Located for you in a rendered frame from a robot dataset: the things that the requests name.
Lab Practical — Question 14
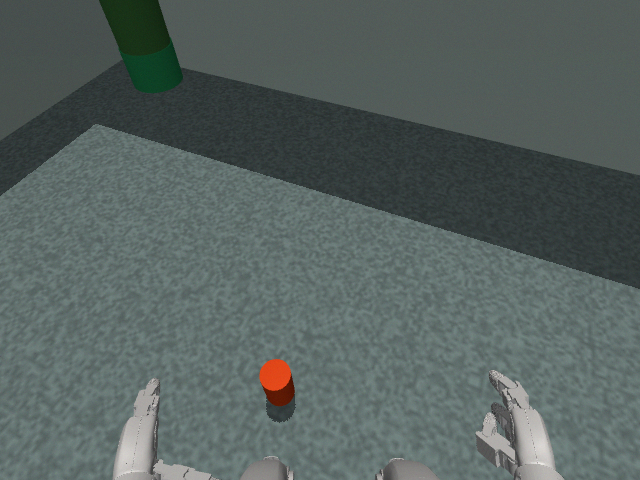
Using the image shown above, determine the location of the right robot arm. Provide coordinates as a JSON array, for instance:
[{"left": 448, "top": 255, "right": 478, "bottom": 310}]
[{"left": 514, "top": 464, "right": 565, "bottom": 480}]

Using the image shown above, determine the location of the can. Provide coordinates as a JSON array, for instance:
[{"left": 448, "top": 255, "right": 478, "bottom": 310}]
[{"left": 259, "top": 359, "right": 295, "bottom": 406}]

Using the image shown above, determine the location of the left robot hand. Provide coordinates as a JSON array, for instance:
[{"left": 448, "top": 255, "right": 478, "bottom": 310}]
[{"left": 112, "top": 378, "right": 220, "bottom": 480}]

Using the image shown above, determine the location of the right robot hand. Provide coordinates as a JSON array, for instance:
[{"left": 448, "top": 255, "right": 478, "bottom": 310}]
[{"left": 476, "top": 370, "right": 556, "bottom": 476}]

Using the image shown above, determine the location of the potted plant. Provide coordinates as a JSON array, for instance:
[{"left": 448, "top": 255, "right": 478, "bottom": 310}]
[{"left": 99, "top": 0, "right": 183, "bottom": 93}]

